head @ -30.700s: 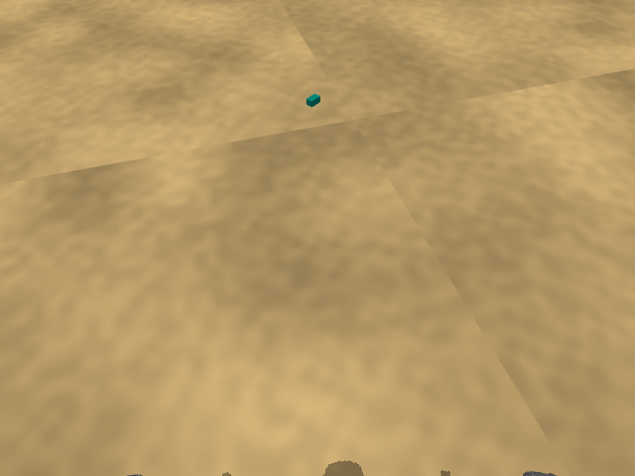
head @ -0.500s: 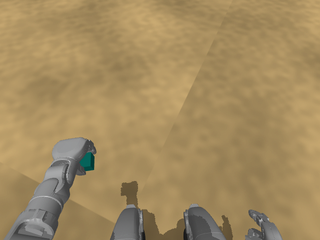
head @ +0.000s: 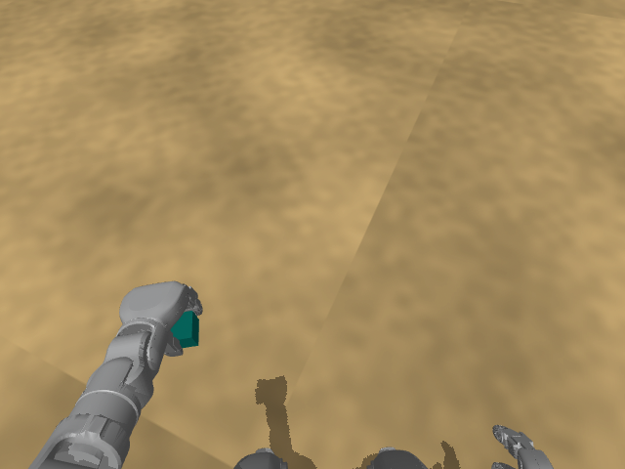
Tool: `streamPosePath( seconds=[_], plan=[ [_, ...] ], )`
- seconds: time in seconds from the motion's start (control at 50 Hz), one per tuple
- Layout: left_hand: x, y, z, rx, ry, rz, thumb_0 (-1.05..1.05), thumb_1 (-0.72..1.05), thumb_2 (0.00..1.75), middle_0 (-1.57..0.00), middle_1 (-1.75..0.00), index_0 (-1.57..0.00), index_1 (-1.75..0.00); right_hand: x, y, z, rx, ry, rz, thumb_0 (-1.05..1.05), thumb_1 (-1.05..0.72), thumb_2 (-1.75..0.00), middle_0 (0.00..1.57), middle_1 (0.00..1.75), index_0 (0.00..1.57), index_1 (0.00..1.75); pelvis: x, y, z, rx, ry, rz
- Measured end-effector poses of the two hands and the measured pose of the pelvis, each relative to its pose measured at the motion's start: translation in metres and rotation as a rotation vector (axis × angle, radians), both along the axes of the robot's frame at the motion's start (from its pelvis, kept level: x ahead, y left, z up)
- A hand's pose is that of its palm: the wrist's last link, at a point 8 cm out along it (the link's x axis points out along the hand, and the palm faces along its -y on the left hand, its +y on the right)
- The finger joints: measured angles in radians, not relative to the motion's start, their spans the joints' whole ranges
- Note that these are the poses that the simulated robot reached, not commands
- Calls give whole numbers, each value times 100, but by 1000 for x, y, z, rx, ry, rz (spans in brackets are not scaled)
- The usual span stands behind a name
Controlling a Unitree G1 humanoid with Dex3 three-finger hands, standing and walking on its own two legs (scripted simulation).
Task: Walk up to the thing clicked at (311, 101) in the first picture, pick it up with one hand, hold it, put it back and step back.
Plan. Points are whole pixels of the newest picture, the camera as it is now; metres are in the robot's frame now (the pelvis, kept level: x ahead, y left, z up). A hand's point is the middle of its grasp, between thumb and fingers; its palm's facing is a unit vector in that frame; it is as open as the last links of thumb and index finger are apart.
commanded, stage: hold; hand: left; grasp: from above
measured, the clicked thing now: (171, 331) +0.33 +0.24 -0.10
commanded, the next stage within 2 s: crouch in 1.84 s
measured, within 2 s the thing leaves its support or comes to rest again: neither
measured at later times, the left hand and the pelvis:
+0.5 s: hand (165, 322) +0.31 +0.22 -0.02, palm faces -0.43 -0.06 -0.90, open 7.3 cm; pelvis +0.01 +0.00 +0.02, yaw +0 degrees
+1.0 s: hand (161, 332) +0.29 +0.21 -0.01, palm faces -0.42 -0.06 -0.90, open 7.3 cm; pelvis -0.01 -0.01 +0.03, yaw -1 degrees
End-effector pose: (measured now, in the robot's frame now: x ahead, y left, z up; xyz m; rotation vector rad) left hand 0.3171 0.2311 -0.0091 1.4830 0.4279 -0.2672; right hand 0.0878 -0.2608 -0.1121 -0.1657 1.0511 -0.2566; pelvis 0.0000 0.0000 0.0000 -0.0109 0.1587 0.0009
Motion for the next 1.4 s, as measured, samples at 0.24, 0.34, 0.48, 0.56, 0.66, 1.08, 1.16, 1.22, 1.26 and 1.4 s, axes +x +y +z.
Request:
streamPosePath(
  seconds=[0.24, 0.34, 0.48, 0.56, 0.66, 1.08, 1.16, 1.22, 1.26, 1.4],
  plan=[
    [6, -4, 27, 11, -4, -15, 1, 43, 6, -98, -16, -99, -15, 25, -2, 15, 13, -51, 5, 1, -90, -89, 21, 30, 20, 30, 10, -1, 12, 7, -44, -5],
    [4, -8, 33, 8, 4, -25, 1, 43, 6, -98, -16, -99, -14, 32, -1, 20, 20, -71, 13, 1, -90, -89, 21, 30, 20, 30, 11, -2, 15, 9, -61, -8],
    [-1, -11, 41, 5, -2, -36, 1, 43, 6, -98, -16, -100, -14, 39, 0, 25, 26, -88, 29, 1, -90, -89, 21, 30, 20, 30, 9, -4, 19, 12, -81, -8],
    [-6, -12, 46, 10, -5, -39, 1, 43, 6, -98, -16, -100, -14, 41, 1, 27, 31, -98, 35, 1, -90, -89, 21, 30, 20, 30, 7, -4, 20, 13, -91, -9],
    [-11, -13, 51, 11, -6, -37, 1, 43, 6, -98, -16, -99, -14, 43, 3, 29, 39, -113, 41, 1, -90, -89, 21, 30, 20, 30, 3, -5, 22, 15, -105, -10],
    [-25, -17, 66, 1, -20, -54, 1, 43, 6, -97, -17, -99, -15, 48, 6, 38, 44, -155, 57, 1, -91, -90, 20, 30, 20, 30, -6, -7, 27, 17, -141, -12],
    [-25, -17, 70, -2, -22, -53, 1, 43, 6, -97, -17, -99, -14, 51, 8, 39, 47, -162, 58, 1, -91, -90, 20, 30, 20, 30, -6, -6, 28, 17, -145, -13],
    [-25, -18, 71, -4, -18, -56, 1, 43, 6, -97, -17, -99, -15, 53, 9, 40, 49, -168, 59, 1, -91, -90, 20, 30, 20, 30, -5, -6, 29, 17, -147, -14],
    [-25, -18, 71, -5, -14, -58, 1, 43, 6, -97, -17, -99, -15, 54, 10, 41, 50, -171, 60, 1, -91, -90, 20, 30, 20, 30, -5, -6, 29, 17, -148, -15],
    [-24, -19, 69, -5, -3, -59, 1, 43, 6, -97, -17, -99, -15, 59, 12, 42, 54, -174, 66, 1, -91, -90, 20, 30, 20, 30, -3, -6, 30, 18, -150, -15]
  ],
)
